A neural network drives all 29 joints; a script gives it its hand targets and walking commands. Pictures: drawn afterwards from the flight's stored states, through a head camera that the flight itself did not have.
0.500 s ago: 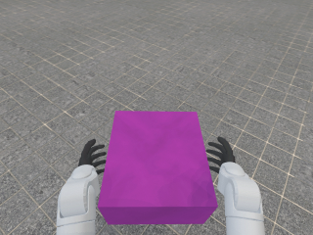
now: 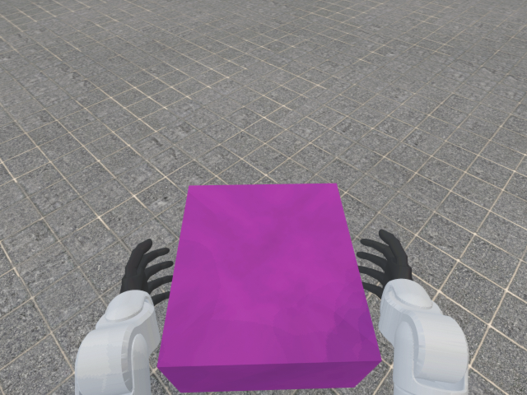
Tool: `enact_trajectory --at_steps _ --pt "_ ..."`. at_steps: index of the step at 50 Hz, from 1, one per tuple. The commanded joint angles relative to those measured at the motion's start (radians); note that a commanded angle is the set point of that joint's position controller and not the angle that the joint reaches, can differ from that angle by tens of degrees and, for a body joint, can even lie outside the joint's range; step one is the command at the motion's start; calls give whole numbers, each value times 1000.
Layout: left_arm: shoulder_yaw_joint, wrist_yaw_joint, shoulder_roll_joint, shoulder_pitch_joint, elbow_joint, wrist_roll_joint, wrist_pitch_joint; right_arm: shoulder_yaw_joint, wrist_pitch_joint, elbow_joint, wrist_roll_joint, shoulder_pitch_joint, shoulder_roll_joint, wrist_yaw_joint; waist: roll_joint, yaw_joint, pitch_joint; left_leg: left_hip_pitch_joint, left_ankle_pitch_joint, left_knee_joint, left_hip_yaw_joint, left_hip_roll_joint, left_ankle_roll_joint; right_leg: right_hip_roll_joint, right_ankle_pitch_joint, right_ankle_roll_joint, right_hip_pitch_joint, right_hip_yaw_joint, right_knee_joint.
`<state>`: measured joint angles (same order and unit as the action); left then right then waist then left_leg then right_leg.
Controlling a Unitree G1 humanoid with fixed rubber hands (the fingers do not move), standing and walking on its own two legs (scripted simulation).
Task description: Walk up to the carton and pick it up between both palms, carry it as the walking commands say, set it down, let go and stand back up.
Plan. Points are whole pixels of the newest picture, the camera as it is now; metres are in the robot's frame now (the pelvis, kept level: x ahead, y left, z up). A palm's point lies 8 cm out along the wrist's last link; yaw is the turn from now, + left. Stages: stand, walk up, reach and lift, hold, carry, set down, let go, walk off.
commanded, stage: carry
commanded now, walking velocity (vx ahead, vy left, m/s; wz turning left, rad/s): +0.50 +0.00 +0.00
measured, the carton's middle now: (265, 278) +0.29 +0.00 +0.00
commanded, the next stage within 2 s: none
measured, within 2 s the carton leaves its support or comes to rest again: neither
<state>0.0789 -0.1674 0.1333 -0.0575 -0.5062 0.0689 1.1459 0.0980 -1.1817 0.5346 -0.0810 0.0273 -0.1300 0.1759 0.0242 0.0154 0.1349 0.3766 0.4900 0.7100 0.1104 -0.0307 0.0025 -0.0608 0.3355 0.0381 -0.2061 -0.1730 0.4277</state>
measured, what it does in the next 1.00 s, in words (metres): walks ahead: left foot, then right foot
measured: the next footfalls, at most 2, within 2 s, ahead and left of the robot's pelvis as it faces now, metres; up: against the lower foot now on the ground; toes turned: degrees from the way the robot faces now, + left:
left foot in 0.18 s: +0.26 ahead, +0.13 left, +0.00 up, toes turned +8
right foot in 0.38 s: +0.27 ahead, -0.10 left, +0.00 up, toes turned -12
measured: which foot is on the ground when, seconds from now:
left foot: up 0.00-0.16, down 0.18-1.00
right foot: down 0.00-0.22, up 0.24-0.36, down 0.38-0.82, up 0.84-0.94, down 0.96-1.00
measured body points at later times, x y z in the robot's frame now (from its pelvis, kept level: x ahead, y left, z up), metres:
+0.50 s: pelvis +0.23 -0.01 -0.01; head +0.24 -0.02 +0.44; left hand +0.49 +0.14 +0.07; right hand +0.46 -0.20 +0.06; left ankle +0.22 +0.13 -0.74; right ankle +0.23 -0.09 -0.74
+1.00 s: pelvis +0.37 -0.01 -0.01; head +0.38 -0.02 +0.43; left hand +0.61 +0.17 +0.06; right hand +0.62 -0.17 +0.05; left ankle +0.27 +0.11 -0.74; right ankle +0.37 -0.10 -0.74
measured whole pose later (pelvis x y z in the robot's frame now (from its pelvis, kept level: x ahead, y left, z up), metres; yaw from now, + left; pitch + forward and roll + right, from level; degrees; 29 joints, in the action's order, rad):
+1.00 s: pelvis +0.37 -0.01 -0.01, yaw +0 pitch +4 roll +0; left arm 0.10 -0.17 0.13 -0.03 -0.55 0.09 1.22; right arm 0.07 -1.19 0.51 -0.10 0.01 -0.13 0.16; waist -0.04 0.03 0.07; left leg 0.17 0.43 0.55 0.20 -0.11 -0.04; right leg -0.03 0.23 0.01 -0.35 -0.17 0.57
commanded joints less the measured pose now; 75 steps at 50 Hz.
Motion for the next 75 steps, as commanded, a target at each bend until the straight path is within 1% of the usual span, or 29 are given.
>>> enact_trajectory --at_steps 1,5,7,9,11,14,16,17,19,22,26,31,34,37,39,40,44,46,49,51,57,61,64,66,67,68,70,71,75 --pt "-763 223 819 546 -308 -408 16 -726 6 105 367 -379 -886 -228 54 30 172 239 -221 -164 62 31 17 -252 -725 115 485 208 -94" --pt "-777 243 849 564 -304 -438 37 -733 5 150 372 -405 -917 -219 95 -14 214 -220 -474 -378 153 65 34 -143 -819 1 244 -41 32" --pt "-768 253 837 603 -289 -435 51 -727 -4 149 381 -426 -915 -217 41 -57 327 -585 -552 -295 48 -34 83 -106 -705 -50 -33 -56 275" --pt "-724 254 804 577 -223 -410 71 -725 -21 120 382 -456 -863 -211 -211 -44 289 -732 -851 -377 -426 -398 239 43 197 -61 -430 8 633" --pt "-718 259 868 506 -156 -414 70 -726 -16 158 384 -467 -890 -212 -77 -39 283 -660 -1059 -338 -359 -403 273 -12 224 -44 -414 149 606" --pt "-710 273 936 519 -143 -408 61 -740 -10 166 400 -522 -964 -225 -87 -29 210 -466 -824 -391 -157 -280 133 -31 198 -50 -276 102 203" --pt "-715 269 955 528 -181 -398 37 -741 -8 117 404 -494 -998 -238 -167 -17 268 -386 -639 -354 -44 -229 67 7 0 -79 -108 58 -22" --pt "-710 272 947 534 -175 -395 34 -750 -1 150 405 -525 -986 -240 -105 -14 258 -307 -550 -342 -30 -208 46 17 -108 -70 -3 45 -90" --pt "-709 269 939 558 -203 -385 15 -766 12 180 415 -547 -990 -254 29 -10 279 -151 -401 -232 29 -146 -15 -143 -273 -29 126 186 -94" --pt "-740 252 930 583 -220 -369 21 -762 -5 161 408 -511 -949 -266 68 -20 207 -54 -166 -181 22 -76 -26 -248 -579 48 108 257 -39" --pt "-714 238 911 532 -222 -364 33 -767 -19 165 428 -494 -942 -264 -3 -19 308 -123 -518 -164 22 -114 -37 -188 -951 13 220 125 99" --pt "-677 239 867 413 -146 -349 49 -743 -28 120 406 -420 -901 -251 116 -4 326 -91 -632 -77 66 -86 -46 -167 -1286 -7 324 122 170" --pt "-715 244 901 479 -190 -370 37 -752 -15 144 411 -455 -933 -251 186 4 256 85 -133 -162 118 6 -53 -211 -1521 21 446 152 171" --pt "-722 251 895 503 -220 -382 31 -756 -9 166 419 -478 -935 -254 64 -6 275 -246 -571 -310 102 -33 -39 -132 -1114 -35 176 64 206" --pt "-745 249 884 578 -249 -390 33 -733 -1 140 412 -475 -922 -255 -229 -29 271 -658 -1504 -155 -36 -232 41 -19 -313 -93 -274 -22 353" --pt "-728 245 875 522 -221 -374 41 -729 -6 134 411 -443 -912 -249 -323 -25 241 -751 -1704 -143 -101 -309 99 39 210 -76 -423 -4 308" --pt "-775 251 899 570 -227 -411 31 -686 5 107 361 -413 -913 -242 -238 -13 187 -596 -1351 -187 -58 -256 73 61 115 -48 -345 15 166" --pt "-784 258 896 557 -225 -428 29 -663 14 103 332 -385 -887 -236 -203 -1 231 -459 -1139 -155 11 -217 25 30 -244 -56 -107 3 10" --pt "-791 267 915 584 -230 -425 17 -721 25 166 351 -472 -909 -242 30 -2 326 -199 -530 -1 33 -97 -38 -157 -1040 30 158 221 113" --pt "-768 263 932 545 -186 -397 16 -778 22 212 390 -530 -922 -251 149 -16 287 -135 -149 -88 21 -50 -40 -207 -1187 66 164 247 128" --pt "-724 249 894 455 -198 -388 2 -769 23 197 413 -453 -907 -244 179 -6 343 -153 -484 -158 87 -30 -48 -137 -1324 10 287 116 251" --pt "-708 234 879 427 -171 -343 7 -757 20 154 425 -436 -900 -258 -42 -14 313 -367 -989 -169 38 -78 -19 -45 -856 -24 46 40 268" --pt "-615 248 756 510 -5 -262 -56 -601 79 -102 321 -424 -792 -274 -176 1 282 -451 -1412 -40 29 -132 12 56 -417 -39 -38 -34 86" --pt "-569 267 726 506 118 -227 -115 -547 147 -165 272 -472 -724 -279 -48 21 283 -141 -971 85 63 -66 -12 -17 -796 -8 263 64 47" --pt "-533 274 713 536 208 -191 -149 -518 178 -231 242 -520 -705 -285 122 19 231 115 -121 87 66 15 -32 -156 -1197 63 408 203 76" --pt "-610 279 787 588 87 -242 -170 -587 196 -135 285 -541 -783 -287 153 7 167 128 134 -25 -2 9 -17 -232 -1316 99 333 247 98" --pt "-807 260 1002 729 -339 -446 -152 -752 190 263 464 -619 -995 -263 54 -15 122 29 -48 -288 17 -11 -25 -174 -1070 18 232 140 118" --pt "-817 252 998 718 -332 -450 -124 -756 160 229 459 -584 -1012 -261 25 -18 165 -136 -284 -372 35 -20 -28 -155 -877 -9 125 77 129" --pt "-493 252 634 425 275 -168 -102 -477 132 -359 200 -352 -655 -260 -106 -7 352 -392 -847 -244 -125 -213 79 -43 -149 -60 -40 70 138"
